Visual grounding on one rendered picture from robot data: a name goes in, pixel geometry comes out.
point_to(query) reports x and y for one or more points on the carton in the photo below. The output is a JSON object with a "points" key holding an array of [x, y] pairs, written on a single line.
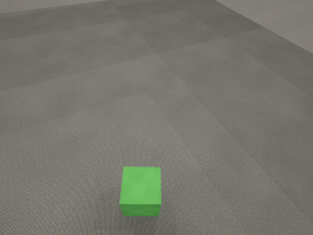
{"points": [[140, 193]]}

